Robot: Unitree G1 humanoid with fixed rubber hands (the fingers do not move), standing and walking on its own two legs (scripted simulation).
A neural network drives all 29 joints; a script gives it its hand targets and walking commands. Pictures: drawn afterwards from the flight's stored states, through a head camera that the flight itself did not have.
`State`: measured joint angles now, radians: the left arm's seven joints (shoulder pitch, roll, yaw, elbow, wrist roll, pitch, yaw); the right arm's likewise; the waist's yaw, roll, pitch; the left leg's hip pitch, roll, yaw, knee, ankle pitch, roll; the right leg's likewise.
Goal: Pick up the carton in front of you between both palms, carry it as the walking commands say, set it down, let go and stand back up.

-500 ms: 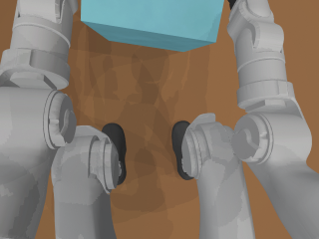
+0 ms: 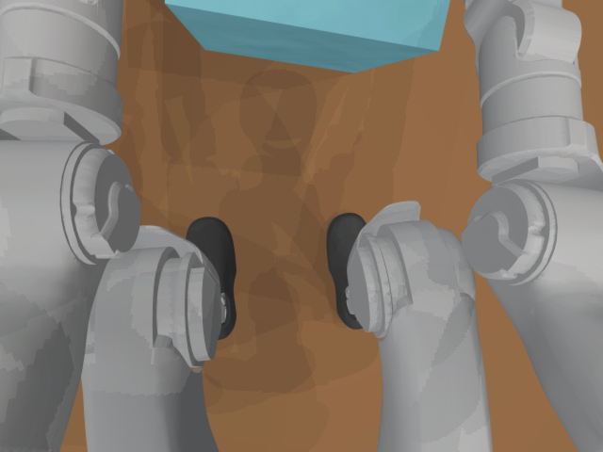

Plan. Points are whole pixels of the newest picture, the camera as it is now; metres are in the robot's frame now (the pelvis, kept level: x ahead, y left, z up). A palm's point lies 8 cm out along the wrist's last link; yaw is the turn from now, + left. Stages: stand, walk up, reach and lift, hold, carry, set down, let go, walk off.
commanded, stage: set down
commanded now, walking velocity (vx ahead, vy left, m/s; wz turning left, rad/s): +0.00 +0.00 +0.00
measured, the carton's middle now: out of the picture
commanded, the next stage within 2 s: let go in 1.60 s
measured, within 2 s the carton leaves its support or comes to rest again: neither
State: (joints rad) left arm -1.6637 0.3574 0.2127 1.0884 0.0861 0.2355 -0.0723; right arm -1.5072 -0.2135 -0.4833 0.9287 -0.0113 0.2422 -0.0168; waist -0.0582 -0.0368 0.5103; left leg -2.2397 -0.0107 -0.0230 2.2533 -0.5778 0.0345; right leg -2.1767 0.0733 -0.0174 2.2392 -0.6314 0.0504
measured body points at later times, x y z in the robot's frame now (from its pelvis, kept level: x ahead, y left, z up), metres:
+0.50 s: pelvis +0.01 +0.00 +0.00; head +0.39 +0.02 +0.21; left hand +0.60 +0.18 -0.19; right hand +0.56 -0.20 -0.19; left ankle +0.11 +0.11 -0.33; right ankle +0.11 -0.12 -0.33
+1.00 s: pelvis +0.01 -0.01 +0.09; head +0.36 +0.01 +0.36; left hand +0.62 +0.18 -0.02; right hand +0.57 -0.20 -0.03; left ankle +0.11 +0.11 -0.33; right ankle +0.11 -0.12 -0.33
